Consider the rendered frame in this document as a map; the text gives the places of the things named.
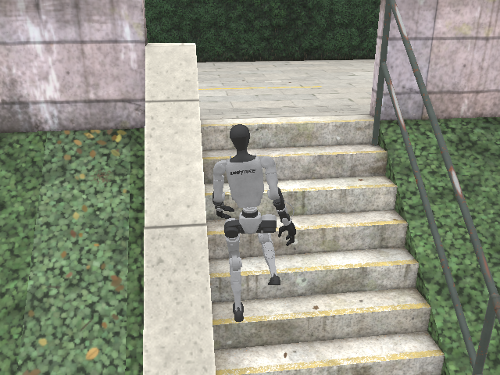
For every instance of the stairs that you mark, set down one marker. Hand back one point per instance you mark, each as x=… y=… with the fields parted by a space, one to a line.
x=347 y=302

